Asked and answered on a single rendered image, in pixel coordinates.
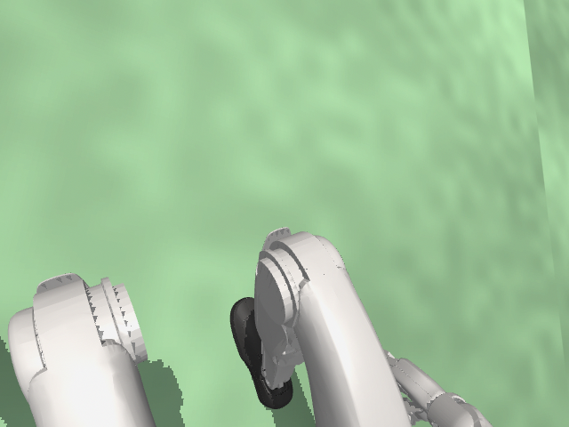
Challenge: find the right robot foot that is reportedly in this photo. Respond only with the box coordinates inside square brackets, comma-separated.
[230, 297, 293, 409]

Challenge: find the right robot arm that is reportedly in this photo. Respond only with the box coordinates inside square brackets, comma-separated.
[427, 392, 493, 427]

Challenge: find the right robot hand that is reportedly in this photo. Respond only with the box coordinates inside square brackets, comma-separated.
[384, 350, 446, 425]

